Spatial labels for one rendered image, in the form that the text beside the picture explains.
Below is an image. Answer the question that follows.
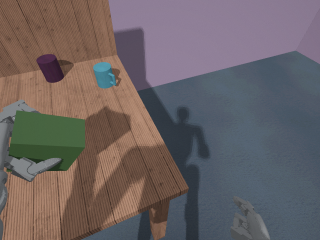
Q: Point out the robot left hand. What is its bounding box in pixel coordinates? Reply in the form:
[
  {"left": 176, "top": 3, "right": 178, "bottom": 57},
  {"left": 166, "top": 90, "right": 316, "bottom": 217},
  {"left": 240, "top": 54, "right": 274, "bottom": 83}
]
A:
[{"left": 0, "top": 99, "right": 62, "bottom": 182}]

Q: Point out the robot right hand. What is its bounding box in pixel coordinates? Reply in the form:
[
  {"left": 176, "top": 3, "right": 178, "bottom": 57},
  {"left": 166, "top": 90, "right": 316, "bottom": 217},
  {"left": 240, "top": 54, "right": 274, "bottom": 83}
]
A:
[{"left": 230, "top": 196, "right": 271, "bottom": 240}]

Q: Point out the sponge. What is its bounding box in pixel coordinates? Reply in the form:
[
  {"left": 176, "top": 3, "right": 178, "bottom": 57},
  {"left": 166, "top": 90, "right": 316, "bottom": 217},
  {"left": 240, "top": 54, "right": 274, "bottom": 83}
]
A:
[{"left": 6, "top": 110, "right": 85, "bottom": 172}]

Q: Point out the table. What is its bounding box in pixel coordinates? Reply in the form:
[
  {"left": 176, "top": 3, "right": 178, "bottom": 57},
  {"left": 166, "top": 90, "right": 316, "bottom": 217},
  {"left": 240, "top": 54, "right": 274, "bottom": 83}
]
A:
[{"left": 0, "top": 0, "right": 189, "bottom": 240}]

